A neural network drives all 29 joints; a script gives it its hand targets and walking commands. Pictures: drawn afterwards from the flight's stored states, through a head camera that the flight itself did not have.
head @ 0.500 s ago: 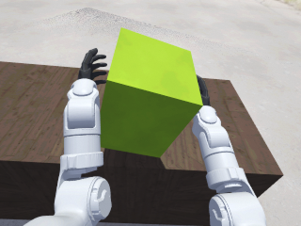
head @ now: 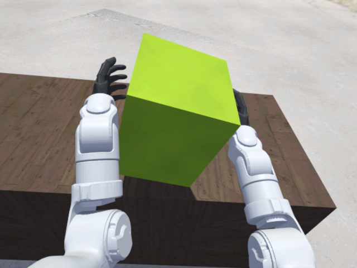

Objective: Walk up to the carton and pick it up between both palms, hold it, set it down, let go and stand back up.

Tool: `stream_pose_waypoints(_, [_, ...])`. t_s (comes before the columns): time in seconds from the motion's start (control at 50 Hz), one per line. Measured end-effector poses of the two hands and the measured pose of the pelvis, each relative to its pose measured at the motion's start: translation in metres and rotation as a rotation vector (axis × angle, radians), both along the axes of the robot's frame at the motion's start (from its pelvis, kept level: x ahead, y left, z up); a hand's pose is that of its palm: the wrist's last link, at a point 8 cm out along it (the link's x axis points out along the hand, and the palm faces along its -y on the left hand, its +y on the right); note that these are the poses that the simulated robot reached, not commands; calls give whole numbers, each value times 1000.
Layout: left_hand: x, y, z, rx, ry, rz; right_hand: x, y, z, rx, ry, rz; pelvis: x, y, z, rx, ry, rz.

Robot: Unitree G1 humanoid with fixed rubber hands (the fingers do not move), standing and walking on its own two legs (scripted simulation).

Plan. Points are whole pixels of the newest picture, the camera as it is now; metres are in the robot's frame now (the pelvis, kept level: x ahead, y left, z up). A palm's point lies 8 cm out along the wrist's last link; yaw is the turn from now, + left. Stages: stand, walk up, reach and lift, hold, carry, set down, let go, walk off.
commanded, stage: hold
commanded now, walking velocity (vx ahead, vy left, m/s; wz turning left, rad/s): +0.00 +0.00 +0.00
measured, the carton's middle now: (168, 116) +0.41 +0.03 +0.16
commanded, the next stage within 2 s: none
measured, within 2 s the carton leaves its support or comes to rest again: neither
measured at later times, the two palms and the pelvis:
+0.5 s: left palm (104, 97) +0.37 +0.16 +0.23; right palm (238, 124) +0.37 -0.13 +0.18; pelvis +0.00 +0.00 +0.00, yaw +0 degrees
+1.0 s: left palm (103, 96) +0.37 +0.16 +0.23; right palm (238, 124) +0.37 -0.12 +0.18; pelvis +0.00 +0.00 +0.00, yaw +0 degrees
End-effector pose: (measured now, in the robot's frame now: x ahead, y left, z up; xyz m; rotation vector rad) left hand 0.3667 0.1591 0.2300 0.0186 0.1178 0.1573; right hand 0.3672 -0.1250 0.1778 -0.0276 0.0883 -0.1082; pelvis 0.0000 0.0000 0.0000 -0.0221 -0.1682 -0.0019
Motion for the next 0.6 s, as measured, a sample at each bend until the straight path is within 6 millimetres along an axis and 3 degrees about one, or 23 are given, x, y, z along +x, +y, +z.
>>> stream_pose_waypoints(0.6, [0,0,0,0,1,-1,1,0,0,0,0,-1,0,0,0,0,0,1])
